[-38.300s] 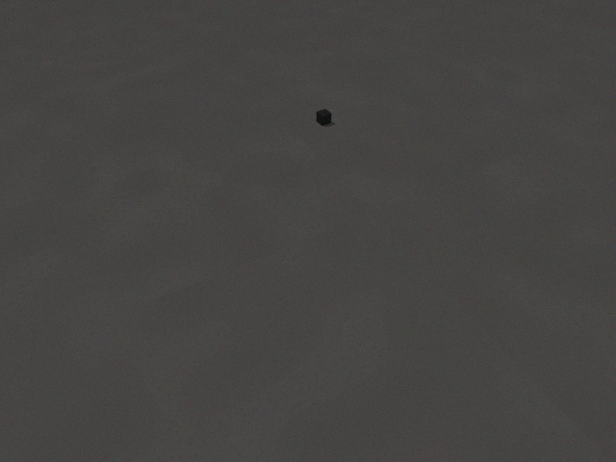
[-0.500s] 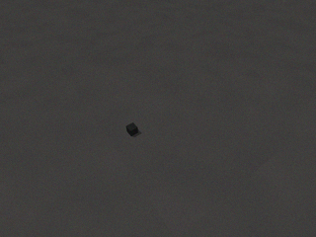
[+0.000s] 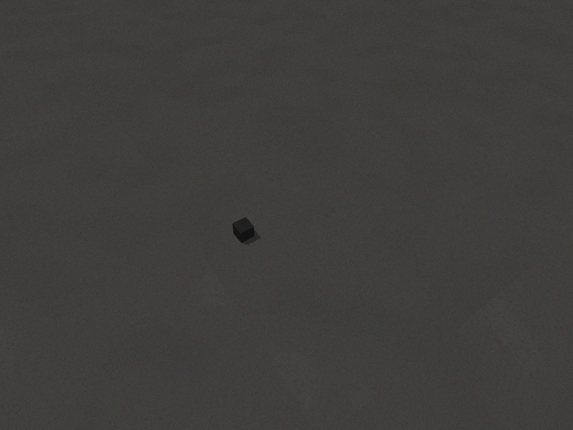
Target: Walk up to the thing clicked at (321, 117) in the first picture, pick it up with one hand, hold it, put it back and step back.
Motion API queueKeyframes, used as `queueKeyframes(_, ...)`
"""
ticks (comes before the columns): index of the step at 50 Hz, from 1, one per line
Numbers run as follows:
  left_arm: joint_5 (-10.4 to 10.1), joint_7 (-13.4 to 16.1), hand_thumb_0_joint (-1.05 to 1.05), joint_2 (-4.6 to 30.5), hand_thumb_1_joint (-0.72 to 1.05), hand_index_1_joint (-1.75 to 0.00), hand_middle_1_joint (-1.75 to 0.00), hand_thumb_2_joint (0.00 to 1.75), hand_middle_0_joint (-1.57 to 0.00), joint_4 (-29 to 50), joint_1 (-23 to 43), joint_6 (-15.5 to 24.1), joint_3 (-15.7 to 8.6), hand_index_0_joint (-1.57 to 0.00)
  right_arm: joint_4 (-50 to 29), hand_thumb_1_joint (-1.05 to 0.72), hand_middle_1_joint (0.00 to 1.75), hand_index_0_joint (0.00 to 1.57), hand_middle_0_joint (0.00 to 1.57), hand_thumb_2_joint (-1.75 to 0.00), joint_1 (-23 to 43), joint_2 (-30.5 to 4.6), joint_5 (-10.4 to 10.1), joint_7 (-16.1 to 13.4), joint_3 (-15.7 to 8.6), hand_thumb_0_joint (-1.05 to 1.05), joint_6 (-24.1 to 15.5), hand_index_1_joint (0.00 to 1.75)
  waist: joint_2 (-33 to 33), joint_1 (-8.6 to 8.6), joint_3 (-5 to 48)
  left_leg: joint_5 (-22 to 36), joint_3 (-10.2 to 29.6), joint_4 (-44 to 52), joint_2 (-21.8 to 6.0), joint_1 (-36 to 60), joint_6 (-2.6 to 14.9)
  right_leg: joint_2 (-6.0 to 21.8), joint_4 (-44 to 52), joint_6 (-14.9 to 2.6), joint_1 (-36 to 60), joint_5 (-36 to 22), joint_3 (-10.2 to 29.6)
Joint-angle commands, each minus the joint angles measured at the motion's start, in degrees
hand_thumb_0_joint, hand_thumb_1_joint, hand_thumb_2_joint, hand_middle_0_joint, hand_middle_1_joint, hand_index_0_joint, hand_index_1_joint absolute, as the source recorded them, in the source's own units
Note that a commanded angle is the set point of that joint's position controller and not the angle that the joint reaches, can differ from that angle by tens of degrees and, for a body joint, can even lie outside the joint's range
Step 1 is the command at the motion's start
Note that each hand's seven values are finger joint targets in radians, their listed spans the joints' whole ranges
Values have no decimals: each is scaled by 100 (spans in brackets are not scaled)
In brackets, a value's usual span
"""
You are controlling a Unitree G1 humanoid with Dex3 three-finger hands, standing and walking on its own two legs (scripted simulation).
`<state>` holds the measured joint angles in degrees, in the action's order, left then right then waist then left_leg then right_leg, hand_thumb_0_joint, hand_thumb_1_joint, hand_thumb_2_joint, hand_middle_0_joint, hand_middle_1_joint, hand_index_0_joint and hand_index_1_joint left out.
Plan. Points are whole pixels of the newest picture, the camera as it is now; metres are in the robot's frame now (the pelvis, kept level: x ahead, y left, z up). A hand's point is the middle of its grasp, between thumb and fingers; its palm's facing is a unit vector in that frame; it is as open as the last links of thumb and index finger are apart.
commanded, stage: step back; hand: left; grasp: from above
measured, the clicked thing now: (243, 229) +1.04 +0.22 -0.74
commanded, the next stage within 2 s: stand in 0.08 s
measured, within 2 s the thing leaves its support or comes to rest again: neither
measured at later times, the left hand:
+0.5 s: hand out of the picture +0.08 +0.25 -0.14, palm faces -0.02 -0.94 -0.34, open 7.4 cm
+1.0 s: hand out of the picture +0.05 +0.24 -0.14, palm faces -0.01 -0.94 -0.34, open 7.4 cm
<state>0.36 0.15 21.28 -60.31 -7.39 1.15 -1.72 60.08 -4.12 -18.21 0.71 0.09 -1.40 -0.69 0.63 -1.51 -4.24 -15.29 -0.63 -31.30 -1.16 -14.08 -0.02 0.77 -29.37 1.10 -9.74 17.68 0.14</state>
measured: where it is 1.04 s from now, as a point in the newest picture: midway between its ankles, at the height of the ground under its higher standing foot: outside the picture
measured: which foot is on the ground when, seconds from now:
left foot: down 0.00-1.00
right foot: down 0.00-1.00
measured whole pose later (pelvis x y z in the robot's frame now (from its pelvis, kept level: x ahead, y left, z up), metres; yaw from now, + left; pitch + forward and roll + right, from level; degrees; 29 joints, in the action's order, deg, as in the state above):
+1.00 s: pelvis -0.01 -0.01 +0.01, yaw +1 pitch -2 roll +0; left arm 0.7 -0.5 19.9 -65.9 -6.5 0.6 -0.2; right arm 66.2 -6.0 -19.9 0.5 0.5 0.0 -0.5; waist -0.5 0.0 -2.7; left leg -7.8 0.0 -18.9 -1.3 -9.0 -1.0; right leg 0.5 -18.5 0.5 -5.2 11.2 -0.7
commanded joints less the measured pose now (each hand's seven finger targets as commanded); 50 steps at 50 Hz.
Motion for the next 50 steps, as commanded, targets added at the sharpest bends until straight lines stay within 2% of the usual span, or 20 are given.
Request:
queueKeyframes(1, -28, 106, 0, 1188, 90, -30, -30, 90, -20, 282, 197, 131, -234, -20, -210, -90, 30, 20, 20, -90, 193, -1335, -24, -94, -283, 0, -124, 30, -162, 75, 1028, 2623, 431, 454, -657, 688, 276, 552, 264, -311, 378, -2399, 417)
queueKeyframes(3, -14, 100, 0, 1145, 90, -30, -30, 90, -20, 253, 270, 100, -205, -20, -185, -90, 30, 20, 20, -90, 363, -1343, -1, -95, -287, 0, -116, 30, -248, 61, 846, 2250, 482, 712, -692, 610, 276, 506, 375, -274, 294, -2056, 386)
queueKeyframes(4, -50, 70, 0, 979, 90, -30, -30, 90, -20, 105, 285, 78, -100, -20, -136, -90, 30, 20, 20, -90, 282, -1370, -41, -68, -202, 0, -146, 30, -269, 117, 775, 2208, 674, 968, -723, 649, 282, 513, 576, -204, 357, -1831, 422)
queueKeyframes(6, -29, 57, 0, 982, 90, -30, -30, 90, -20, 59, 319, 70, -95, -20, -88, -90, 30, 20, 20, -90, 408, -1414, -28, -58, -210, 0, -169, 30, -276, 79, 761, 2234, 708, 1080, -775, 768, 269, 509, 758, -148, 411, -1717, 410)
queueKeyframes(9, -10, 50, 0, 1084, 90, -30, -30, 90, -20, -17, 500, 85, -93, -20, -20, -90, 30, 20, 20, -90, 462, -1337, -39, -41, -186, 0, -169, 30, -132, 125, 738, 2090, 606, 1173, -687, 940, 164, 589, 974, -172, 408, -1712, 432)
queueKeyframes(12, -2, 29, 0, 1067, 90, -30, -30, 90, -20, -77, 522, 87, -80, -20, 32, -90, 30, 20, 20, -90, 509, -1336, -44, -24, -180, 0, -169, 30, -104, 113, 689, 1584, 600, 1400, -663, 877, 136, 601, 1172, -159, 440, -1410, 433)
queueKeyframes(15, -3, 32, 0, 1036, 90, -30, -30, 90, -20, -126, 529, 99, -74, -20, 78, -90, 30, 20, 20, -90, 519, -1360, -37, -28, -177, 0, -198, 30, -127, 86, 831, 2065, 544, 1392, -683, 1038, 124, 646, 1168, -154, 570, -1771, 423)
queueKeyframes(17, -5, 29, 0, 1081, 90, -30, -30, 90, -20, -165, 568, 100, -72, -20, 119, -90, 30, 20, 20, -90, 468, -1341, -39, -20, -155, 0, -197, 30, -153, 140, 727, 1813, 532, 1473, -656, 935, 91, 648, 1253, -152, 550, -1572, 440)
queueKeyframes(19, 1, 32, 0, 1070, 90, -30, -30, 90, -20, -170, 590, 109, -71, -20, 125, -90, 30, 20, 20, -90, 516, -1340, -44, -25, -159, 0, -185, 30, -77, 130, 751, 1793, 523, 1441, -655, 948, 100, 674, 1287, -154, 565, -1639, 446)
queueKeyframes(21, 7, 31, 0, 1096, 90, -30, -30, 90, -20, -199, 594, 100, -74, -20, 164, -90, 30, 20, 20, -90, 492, -1330, -39, -18, -153, 0, -162, 30, -59, 134, 683, 1347, 541, 1541, -625, 914, 75, 662, 1373, -168, 444, -1230, 443)
queueKeyframes(23, 15, 22, 0, 1079, 90, -30, -30, 90, -20, -211, 584, 111, -63, -20, 193, -90, 30, 20, 20, -90, 447, -1360, -33, -8, -144, 0, -154, 30, -108, 158, 558, 1085, 538, 1569, -607, 824, 73, 667, 1463, -167, 372, -1116, 475)
queueKeyframes(24, 19, 28, 0, 1126, 90, -30, -30, 90, -20, -210, 604, 109, -75, -20, 191, -90, 30, 20, 20, -90, 451, -1325, -25, -6, -140, 0, -149, 30, -40, 158, 601, 1155, 542, 1542, -626, 835, 83, 682, 1423, -181, 437, -1179, 459)
queueKeyframes(25, 22, 23, 0, 1109, 90, -30, -30, 90, -20, -228, 565, 102, -72, -20, 220, -90, 30, 20, 20, -90, 373, -1338, -36, -7, -133, 0, -143, 30, -64, 183, 563, 971, 543, 1598, -598, 778, 60, 671, 1462, -175, 387, -1087, 473)
queueKeyframes(27, 16, 25, 0, 1129, 90, -30, -30, 90, -20, -250, 502, 116, -77, -20, 222, -90, 30, 20, 20, -90, 411, -1333, -25, 0, -134, 0, -149, 30, -45, 138, 663, 1184, 559, 1534, -634, 977, 75, 696, 1454, -191, 334, -1148, 487)
queueKeyframes(28, 9, 18, 0, 1124, 90, -30, -30, 90, -20, -251, 520, 123, -66, -20, 247, -90, 30, 20, 20, -90, 299, -1343, -40, 2, -117, 0, -149, 30, -42, 197, 614, 1200, 552, 1547, -624, 870, 66, 686, 1468, -178, 390, -1225, 488)
queueKeyframes(35, 14, 12, 0, 1149, 90, -30, -30, 90, -20, -275, 420, 84, -74, -20, 290, -90, 30, 20, 20, -90, 166, -1359, -20, -4, -97, 0, -115, 30, -68, 192, 420, 556, 611, 1664, -595, 664, 58, 637, 1546, -198, 225, -676, 470)
queueKeyframes(41, 5, 5, 0, 1129, 90, -30, -30, 90, -20, -251, 357, 89, -69, -20, 268, -90, 30, 20, 20, -90, 130, -1382, -23, -11, -74, 0, -135, 30, -84, 169, 506, 955, 606, 1556, -627, 744, 74, 671, 1494, -208, 267, -998, 501)
queueKeyframes(45, -3, 6, 0, 1153, 90, -30, -30, 90, -20, -229, 400, 79, -75, -20, 278, -90, 30, 20, 20, -90, 35, -1369, -16, -13, -56, 0, -122, 30, -57, 205, 461, 798, 603, 1572, -620, 673, 76, 669, 1525, -226, 244, -848, 526)
queueKeyframes(46, -1, 4, 0, 1132, 90, -30, -30, 90, -20, -228, 303, 80, -62, -20, 258, -90, 30, 20, 20, -90, 114, -1404, -14, -11, -67, 0, -127, 30, -94, 148, 475, 854, 621, 1563, -623, 723, 66, 660, 1518, -216, 204, -836, 506)
queueKeyframes(50, 3, 10, 0, 1148, 90, -30, -30, 90, -20, -207, 310, 93, -53, -20, 247, -90, 30, 20, 20, -90, 98, -1388, -25, -9, -56, 0, -116, 30, -9, 171, 466, 859, 620, 1507, -629, 766, 71, 665, 1561, -203, 127, -754, 511)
